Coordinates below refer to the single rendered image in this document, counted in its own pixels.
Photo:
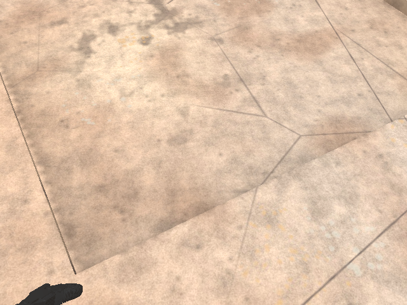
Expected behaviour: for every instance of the robot left hand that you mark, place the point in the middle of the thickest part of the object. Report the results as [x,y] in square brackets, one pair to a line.
[53,295]

